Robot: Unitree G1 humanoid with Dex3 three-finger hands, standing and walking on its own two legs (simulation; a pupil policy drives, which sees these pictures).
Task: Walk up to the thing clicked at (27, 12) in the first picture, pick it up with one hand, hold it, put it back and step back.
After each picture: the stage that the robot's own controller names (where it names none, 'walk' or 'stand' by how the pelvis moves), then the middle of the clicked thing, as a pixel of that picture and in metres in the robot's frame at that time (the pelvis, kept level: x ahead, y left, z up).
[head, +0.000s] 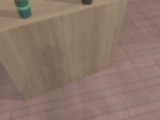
stand; out of the picture +0.84 +0.36 +0.10
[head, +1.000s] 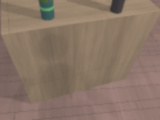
walk; out of the picture +0.76 +0.19 +0.12
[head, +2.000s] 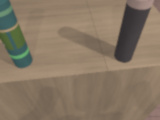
rise first; (12, 37) +0.44 +0.26 +0.14
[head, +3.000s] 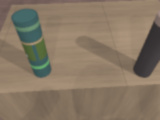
stand; (35, 48) +0.42 +0.19 +0.11
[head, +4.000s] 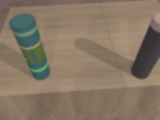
stand; (33, 51) +0.42 +0.19 +0.10
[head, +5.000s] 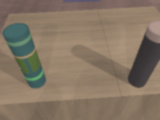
stand; (28, 60) +0.39 +0.21 +0.10
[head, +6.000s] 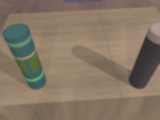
stand; (28, 61) +0.38 +0.21 +0.10
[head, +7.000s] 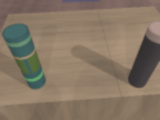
rise first; (28, 61) +0.38 +0.21 +0.10
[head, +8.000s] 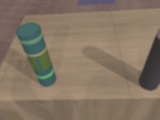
rise first; (39, 59) +0.39 +0.20 +0.10
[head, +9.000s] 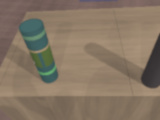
go down; (42, 55) +0.40 +0.19 +0.10
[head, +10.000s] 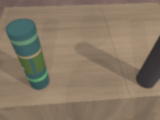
go down; (32, 60) +0.38 +0.17 +0.11
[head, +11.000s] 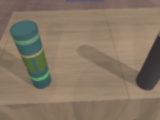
approach; (34, 59) +0.39 +0.18 +0.11
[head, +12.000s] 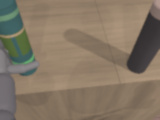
close; (16, 42) +0.42 +0.20 +0.14
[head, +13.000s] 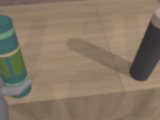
lift; (10, 62) +0.35 +0.22 +0.14
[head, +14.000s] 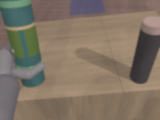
lift; (24, 43) +0.34 +0.17 +0.25
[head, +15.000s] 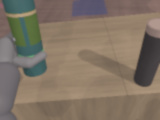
hold; (26, 31) +0.35 +0.16 +0.28
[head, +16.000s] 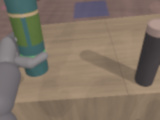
hold; (28, 31) +0.35 +0.16 +0.28
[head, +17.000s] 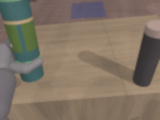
crouch; (23, 38) +0.34 +0.17 +0.26
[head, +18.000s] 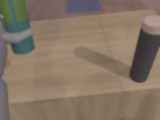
lower; (13, 9) +0.43 +0.20 +0.30
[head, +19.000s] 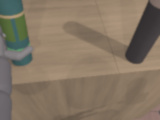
lower; (14, 28) +0.46 +0.20 +0.15
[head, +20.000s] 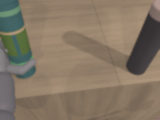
lower; (16, 42) +0.42 +0.20 +0.15
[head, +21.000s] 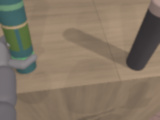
lower; (18, 37) +0.44 +0.19 +0.15
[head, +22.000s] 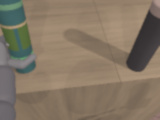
lower; (17, 37) +0.44 +0.20 +0.14
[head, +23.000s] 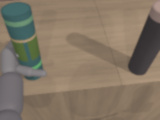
withdraw; (26, 47) +0.41 +0.18 +0.14
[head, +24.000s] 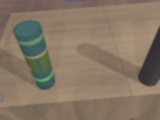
sink last; (38, 60) +0.37 +0.17 +0.12
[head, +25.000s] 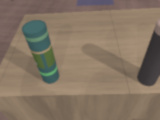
stand; (44, 56) +0.40 +0.18 +0.11
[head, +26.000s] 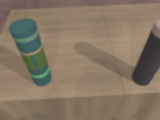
stand; (34, 57) +0.39 +0.19 +0.10
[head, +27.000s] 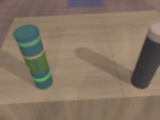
walk; (36, 61) +0.39 +0.19 +0.10
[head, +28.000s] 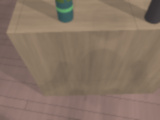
walk; out of the picture +0.64 +0.11 +0.13
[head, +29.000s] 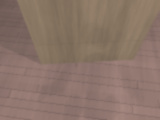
walk; out of the picture +1.00 +0.16 +0.12
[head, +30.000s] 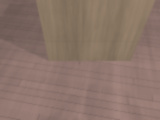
walk; out of the picture +1.23 +0.14 +0.12
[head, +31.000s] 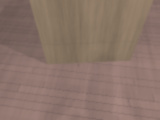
stand; out of the picture +1.18 +0.16 +0.10
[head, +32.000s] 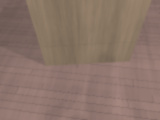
stand; out of the picture +1.17 +0.17 +0.10
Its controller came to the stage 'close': yes
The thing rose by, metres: 0.19
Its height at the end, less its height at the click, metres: +0.00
